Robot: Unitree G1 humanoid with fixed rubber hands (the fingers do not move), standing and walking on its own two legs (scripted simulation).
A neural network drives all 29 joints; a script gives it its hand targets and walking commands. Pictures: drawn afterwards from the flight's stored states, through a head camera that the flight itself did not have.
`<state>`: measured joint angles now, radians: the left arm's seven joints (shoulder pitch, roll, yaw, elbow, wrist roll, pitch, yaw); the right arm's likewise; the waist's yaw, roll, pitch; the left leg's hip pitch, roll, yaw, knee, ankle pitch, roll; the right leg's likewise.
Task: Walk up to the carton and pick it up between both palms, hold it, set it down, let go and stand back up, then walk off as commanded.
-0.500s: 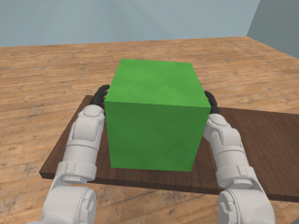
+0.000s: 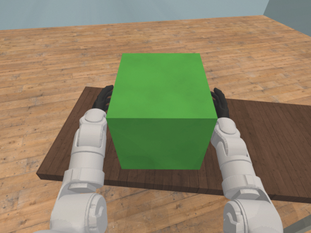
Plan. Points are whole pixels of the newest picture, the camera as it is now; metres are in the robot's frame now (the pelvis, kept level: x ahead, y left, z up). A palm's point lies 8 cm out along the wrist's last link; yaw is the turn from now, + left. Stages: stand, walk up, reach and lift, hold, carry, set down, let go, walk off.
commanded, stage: set down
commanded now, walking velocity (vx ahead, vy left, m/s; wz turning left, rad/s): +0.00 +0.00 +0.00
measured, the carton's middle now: (160, 110) +0.42 +0.03 +0.11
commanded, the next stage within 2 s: none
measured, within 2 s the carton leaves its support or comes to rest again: neither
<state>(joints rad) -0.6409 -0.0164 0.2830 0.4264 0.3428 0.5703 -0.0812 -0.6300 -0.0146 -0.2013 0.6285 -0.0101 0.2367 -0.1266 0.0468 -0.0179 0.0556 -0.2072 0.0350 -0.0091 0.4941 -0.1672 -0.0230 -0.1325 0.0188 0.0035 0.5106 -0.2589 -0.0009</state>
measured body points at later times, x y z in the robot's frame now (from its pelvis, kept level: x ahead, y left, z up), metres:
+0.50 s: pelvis +0.02 +0.00 +0.00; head +0.02 +0.01 +0.45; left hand +0.40 +0.18 +0.12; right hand +0.42 -0.13 +0.11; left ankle +0.07 +0.13 -0.73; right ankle +0.02 -0.11 -0.73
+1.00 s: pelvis +0.02 +0.00 +0.00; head +0.03 +0.00 +0.45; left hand +0.38 +0.17 +0.06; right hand +0.41 -0.15 +0.05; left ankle +0.07 +0.13 -0.73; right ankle +0.02 -0.11 -0.73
